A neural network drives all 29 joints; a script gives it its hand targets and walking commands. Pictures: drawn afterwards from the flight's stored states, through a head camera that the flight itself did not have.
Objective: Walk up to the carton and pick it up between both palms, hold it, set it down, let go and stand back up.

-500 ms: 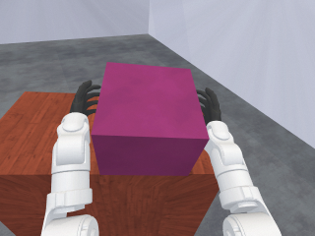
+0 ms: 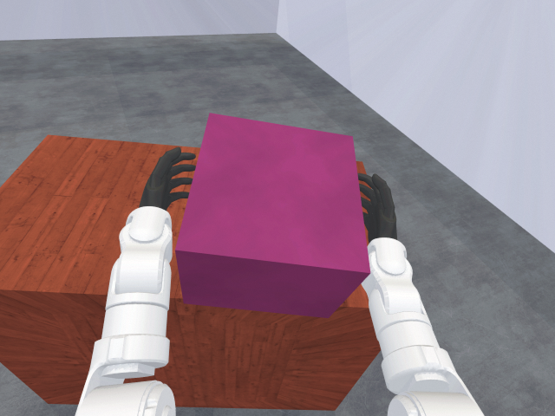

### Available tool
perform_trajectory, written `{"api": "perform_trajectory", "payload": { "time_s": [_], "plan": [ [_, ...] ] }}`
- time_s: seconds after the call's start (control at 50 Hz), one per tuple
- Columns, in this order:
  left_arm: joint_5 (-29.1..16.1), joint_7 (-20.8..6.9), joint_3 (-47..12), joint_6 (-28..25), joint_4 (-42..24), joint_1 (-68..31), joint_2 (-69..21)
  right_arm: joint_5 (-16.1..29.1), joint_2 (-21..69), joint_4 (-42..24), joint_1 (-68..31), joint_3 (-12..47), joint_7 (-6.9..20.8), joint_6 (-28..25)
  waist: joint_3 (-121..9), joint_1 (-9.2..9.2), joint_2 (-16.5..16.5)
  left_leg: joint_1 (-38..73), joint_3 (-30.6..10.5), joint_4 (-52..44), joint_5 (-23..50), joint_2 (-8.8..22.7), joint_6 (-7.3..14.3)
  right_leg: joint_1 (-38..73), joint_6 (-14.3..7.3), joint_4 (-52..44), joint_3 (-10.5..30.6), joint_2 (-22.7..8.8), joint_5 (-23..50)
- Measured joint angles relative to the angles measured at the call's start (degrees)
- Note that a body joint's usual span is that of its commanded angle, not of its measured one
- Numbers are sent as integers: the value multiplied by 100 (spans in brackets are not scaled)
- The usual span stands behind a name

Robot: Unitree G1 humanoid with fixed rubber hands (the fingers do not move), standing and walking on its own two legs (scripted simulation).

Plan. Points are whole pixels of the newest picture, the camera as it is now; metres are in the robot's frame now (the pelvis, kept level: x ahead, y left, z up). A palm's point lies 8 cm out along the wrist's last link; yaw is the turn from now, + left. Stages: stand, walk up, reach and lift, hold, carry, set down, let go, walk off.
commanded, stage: set down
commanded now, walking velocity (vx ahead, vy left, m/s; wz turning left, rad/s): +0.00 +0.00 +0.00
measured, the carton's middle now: (270, 217) +0.40 +0.00 +0.10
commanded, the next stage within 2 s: none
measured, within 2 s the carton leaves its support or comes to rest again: neither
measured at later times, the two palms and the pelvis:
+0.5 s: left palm (162, 204) +0.39 +0.16 +0.13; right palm (372, 233) +0.37 -0.16 +0.11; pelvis +0.01 +0.00 +0.00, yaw +0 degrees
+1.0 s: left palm (172, 210) +0.41 +0.15 +0.10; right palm (372, 237) +0.38 -0.17 +0.09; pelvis +0.01 +0.00 +0.00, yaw -2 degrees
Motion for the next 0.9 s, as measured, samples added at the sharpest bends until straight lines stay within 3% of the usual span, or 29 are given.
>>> {"api": "perform_trajectory", "payload": {
  "time_s": [0.2,0.36,0.9],
  "plan": [
    [227,-176,246,-17,286,-101,-52,39,-21,257,-84,57,-60,43,44,-28,-31,208,46,-83,-61,6,-11,194,-2,-87,45,2,-43],
    [94,-202,252,-289,518,0,-12,-94,92,277,76,-27,-93,-128,57,0,45,77,-6,-4,-100,-11,-15,112,4,-66,-11,-9,-72],
    [220,-143,733,-1257,2472,-870,63,-1171,371,1117,-439,-1430,195,-542,-149,139,47,-350,159,-126,32,44,1,-418,11,-109,153,24,83]
  ]
}}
